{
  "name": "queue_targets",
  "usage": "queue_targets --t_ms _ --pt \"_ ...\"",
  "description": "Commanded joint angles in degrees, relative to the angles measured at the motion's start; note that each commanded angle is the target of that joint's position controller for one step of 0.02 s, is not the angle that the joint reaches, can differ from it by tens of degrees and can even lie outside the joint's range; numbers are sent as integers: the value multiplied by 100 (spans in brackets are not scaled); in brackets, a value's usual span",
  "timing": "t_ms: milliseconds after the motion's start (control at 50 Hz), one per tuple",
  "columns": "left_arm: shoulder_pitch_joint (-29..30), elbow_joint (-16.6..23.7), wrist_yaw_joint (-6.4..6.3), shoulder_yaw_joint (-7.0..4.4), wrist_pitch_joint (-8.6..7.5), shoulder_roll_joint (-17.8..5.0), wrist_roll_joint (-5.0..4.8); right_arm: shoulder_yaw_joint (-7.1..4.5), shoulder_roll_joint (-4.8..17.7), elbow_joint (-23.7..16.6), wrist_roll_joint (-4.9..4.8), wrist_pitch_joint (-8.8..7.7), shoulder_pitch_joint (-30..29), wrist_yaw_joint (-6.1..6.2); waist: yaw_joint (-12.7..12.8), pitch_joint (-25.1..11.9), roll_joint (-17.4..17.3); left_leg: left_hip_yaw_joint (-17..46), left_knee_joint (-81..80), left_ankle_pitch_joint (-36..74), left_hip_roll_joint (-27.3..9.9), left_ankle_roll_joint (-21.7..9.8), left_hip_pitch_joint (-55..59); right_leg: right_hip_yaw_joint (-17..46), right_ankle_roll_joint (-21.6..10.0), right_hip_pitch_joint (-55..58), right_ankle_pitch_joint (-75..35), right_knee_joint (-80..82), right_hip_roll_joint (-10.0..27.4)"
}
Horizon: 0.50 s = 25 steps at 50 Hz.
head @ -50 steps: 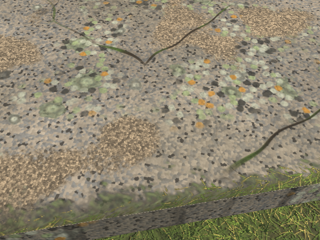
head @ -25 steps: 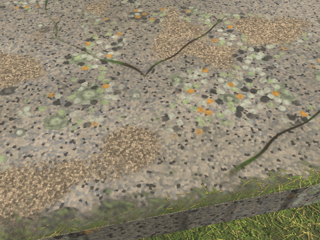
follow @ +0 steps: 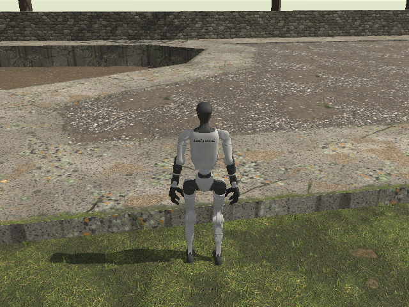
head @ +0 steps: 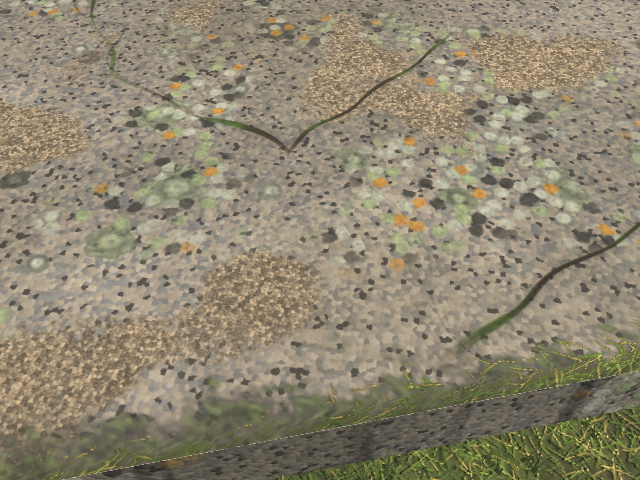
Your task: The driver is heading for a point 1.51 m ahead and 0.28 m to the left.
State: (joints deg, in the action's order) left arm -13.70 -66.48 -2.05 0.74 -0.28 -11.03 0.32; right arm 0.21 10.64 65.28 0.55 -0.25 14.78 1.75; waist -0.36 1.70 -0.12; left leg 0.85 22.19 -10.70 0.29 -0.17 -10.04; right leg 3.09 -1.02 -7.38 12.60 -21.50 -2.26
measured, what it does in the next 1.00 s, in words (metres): walks ahead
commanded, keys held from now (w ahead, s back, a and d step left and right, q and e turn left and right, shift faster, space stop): no key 0.38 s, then w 0.56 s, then w+q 0.06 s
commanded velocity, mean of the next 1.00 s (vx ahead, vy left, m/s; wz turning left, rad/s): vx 0.20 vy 0.00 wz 0.00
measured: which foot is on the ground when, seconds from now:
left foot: down 0.00-0.74, up 0.76-1.00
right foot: down 0.00-1.00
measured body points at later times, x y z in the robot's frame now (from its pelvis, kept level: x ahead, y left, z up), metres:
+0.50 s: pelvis +0.02 +0.00 +0.00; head +0.02 +0.01 +0.45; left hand +0.00 +0.23 -0.16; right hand +0.00 -0.23 -0.16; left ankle +0.01 +0.12 -0.74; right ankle -0.01 -0.11 -0.74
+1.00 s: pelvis +0.18 -0.02 -0.01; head +0.22 -0.03 +0.43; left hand +0.09 +0.21 -0.15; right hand +0.33 -0.26 -0.15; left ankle +0.29 +0.07 -0.71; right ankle +0.02 -0.10 -0.74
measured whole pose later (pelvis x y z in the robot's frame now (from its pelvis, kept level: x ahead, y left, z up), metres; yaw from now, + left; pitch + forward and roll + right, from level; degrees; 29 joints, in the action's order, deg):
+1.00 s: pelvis +0.18 -0.02 -0.01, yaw +0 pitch +1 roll +0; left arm -26.8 -63.8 -1.0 -1.1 -5.8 -9.8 0.9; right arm -2.6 12.1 54.0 1.3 -3.0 3.4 -0.6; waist 1.9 3.4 -0.7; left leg -5.5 42.9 -13.0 0.5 -4.4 -32.0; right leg 0.9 -3.6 7.5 21.1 -12.7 -2.9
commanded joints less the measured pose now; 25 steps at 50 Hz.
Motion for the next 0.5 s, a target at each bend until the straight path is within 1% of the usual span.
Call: queue_targets --t_ms 20,380,400,440,460,480,500 --pt "-278 64 -22 -68 -30 -517 0 -74 510 -58 -1 -30 290 23 4 182 6 476 -348 262 -501 -159 48 493 -160 -361 -431 423 593" --pt "-528 34 -62 -63 -43 -358 5 -82 372 18 -6 -34 426 64 15 205 -7 467 -275 506 -495 -186 82 438 -147 -305 -657 304 603" --pt "-572 21 -61 -52 -41 -318 13 -73 337 31 0 -30 458 62 17 89 -5 454 -327 94 -452 -191 127 424 -155 -268 -256 364 562" --pt "-581 57 -56 -101 -14 -409 33 -126 439 -8 18 4 438 53 19 209 -7 408 -252 -1079 -284 -272 -25 375 -245 -444 917 294 396" --pt "-562 110 -47 -131 0 -455 49 -160 501 -53 24 28 422 41 22 324 1 409 -172 -1823 -203 -362 -189 384 -329 -625 1677 217 333" --pt "-555 170 -29 -152 12 -471 67 -178 504 -102 40 45 427 22 16 531 14 478 -136 -2411 -190 -452 -405 448 -413 -861 2274 176 317" --pt "-568 225 -11 -156 9 -436 76 -181 471 -145 49 47 452 3 12 735 12 580 -108 -2758 -216 -533 -570 535 -485 -1064 2623 133 335"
